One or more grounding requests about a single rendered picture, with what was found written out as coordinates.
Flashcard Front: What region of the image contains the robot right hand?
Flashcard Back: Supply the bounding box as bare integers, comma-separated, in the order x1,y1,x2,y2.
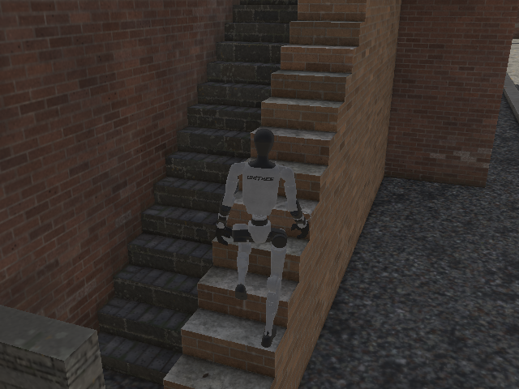
291,221,309,239

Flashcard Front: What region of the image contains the robot right forearm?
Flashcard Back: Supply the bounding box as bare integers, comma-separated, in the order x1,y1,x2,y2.
290,200,307,229

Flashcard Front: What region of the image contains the right robot upper arm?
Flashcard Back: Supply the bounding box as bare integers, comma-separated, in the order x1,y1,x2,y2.
279,165,298,212

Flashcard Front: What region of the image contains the humanoid robot head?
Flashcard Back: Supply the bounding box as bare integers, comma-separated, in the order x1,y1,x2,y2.
248,129,276,169

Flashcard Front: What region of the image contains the robot left thigh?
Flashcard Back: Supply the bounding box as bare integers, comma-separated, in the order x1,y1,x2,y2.
232,224,251,254

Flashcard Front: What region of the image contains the left robot upper arm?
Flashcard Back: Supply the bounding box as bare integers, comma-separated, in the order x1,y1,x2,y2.
222,162,246,207

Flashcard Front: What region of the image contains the robot left hand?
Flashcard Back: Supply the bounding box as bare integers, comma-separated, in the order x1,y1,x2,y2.
215,227,233,246

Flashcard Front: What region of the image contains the robot left forearm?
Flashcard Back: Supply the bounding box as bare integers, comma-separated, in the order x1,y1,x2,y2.
217,194,231,229

